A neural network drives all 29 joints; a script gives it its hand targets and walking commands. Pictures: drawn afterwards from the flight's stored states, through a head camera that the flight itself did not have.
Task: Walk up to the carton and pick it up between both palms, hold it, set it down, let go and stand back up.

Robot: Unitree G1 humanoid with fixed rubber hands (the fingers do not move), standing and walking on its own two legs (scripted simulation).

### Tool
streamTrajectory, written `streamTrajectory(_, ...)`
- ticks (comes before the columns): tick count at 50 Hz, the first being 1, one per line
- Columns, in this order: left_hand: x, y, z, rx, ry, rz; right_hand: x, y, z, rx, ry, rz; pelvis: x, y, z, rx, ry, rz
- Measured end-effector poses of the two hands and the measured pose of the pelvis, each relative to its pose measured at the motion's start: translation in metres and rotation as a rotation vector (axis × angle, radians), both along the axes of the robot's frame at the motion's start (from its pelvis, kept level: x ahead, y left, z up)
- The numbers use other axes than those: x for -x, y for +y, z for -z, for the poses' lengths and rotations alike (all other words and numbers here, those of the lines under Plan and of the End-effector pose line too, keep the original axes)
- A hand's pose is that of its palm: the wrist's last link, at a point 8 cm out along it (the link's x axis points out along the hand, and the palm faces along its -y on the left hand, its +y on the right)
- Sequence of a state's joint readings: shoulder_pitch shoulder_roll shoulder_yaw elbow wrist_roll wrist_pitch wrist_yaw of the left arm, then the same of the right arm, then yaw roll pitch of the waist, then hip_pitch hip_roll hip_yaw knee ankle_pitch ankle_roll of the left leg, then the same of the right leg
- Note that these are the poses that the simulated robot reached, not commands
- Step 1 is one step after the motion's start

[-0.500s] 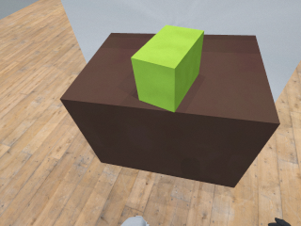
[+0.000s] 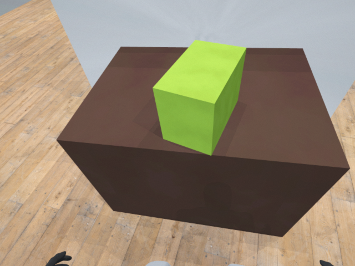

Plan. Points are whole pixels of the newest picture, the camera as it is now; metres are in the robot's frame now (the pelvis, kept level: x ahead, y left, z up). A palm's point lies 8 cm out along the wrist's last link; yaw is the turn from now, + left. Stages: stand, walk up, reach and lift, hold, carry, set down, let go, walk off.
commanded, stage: walk up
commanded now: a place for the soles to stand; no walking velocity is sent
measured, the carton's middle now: (202, 95) +0.61 -0.04 +0.03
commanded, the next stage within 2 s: none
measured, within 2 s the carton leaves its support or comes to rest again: neither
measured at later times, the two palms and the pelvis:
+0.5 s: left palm (27, 261) +0.15 +0.39 -0.07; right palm out of the picture +0.16 -0.23 -0.09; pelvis +0.06 +0.08 +0.00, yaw +0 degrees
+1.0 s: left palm (30, 242) +0.18 +0.38 -0.04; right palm (305, 265) +0.16 -0.23 -0.07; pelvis +0.05 +0.07 +0.01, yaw -1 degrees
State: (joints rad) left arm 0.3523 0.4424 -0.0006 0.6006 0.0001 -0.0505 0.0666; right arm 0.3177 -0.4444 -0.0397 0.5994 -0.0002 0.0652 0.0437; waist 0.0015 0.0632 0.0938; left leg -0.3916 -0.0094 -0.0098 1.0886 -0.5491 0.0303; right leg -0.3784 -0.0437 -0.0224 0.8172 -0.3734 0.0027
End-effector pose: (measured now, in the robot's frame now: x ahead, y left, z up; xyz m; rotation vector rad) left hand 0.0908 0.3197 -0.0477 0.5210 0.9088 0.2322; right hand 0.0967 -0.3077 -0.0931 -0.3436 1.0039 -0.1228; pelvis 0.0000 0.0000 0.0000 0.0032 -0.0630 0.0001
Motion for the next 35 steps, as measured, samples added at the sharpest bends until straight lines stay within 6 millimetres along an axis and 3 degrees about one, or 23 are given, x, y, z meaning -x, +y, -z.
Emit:
streamTrajectory(7, 0.036, 0.036, -0.008, -0.037, 0.108, -0.084, -0.037, 0.021, -0.003, 0.018, 0.012, -0.061, -0.022, 0.028, -0.005, -0.018, 0.003, -0.046)
streamTrajectory(12, 0.043, 0.072, 0.013, -0.010, 0.184, -0.105, -0.055, 0.054, 0.000, 0.043, 0.009, -0.085, -0.033, 0.060, 0.006, 0.001, 0.002, -0.059)
streamTrajectory(15, 0.027, 0.082, 0.027, 0.016, 0.189, -0.096, -0.056, 0.071, 0.000, 0.037, -0.008, -0.061, -0.040, 0.072, 0.010, 0.002, -0.016, -0.039)
streamTrajectory(19, -0.012, 0.082, 0.032, 0.049, 0.137, -0.059, -0.059, 0.084, -0.007, 0.029, -0.019, -0.032, -0.047, 0.077, 0.007, -0.001, -0.003, -0.027)
streamTrajectory(25, -0.059, 0.072, 0.025, 0.070, 0.080, 0.004, -0.060, 0.077, -0.007, 0.037, -0.010, -0.005, -0.057, 0.078, 0.004, -0.003, 0.023, 0.009)
streamTrajectory(35, -0.105, 0.068, 0.006, 0.077, -0.016, 0.045, -0.070, 0.079, -0.016, 0.034, -0.038, -0.009, -0.064, 0.079, -0.004, -0.001, 0.050, 0.009)
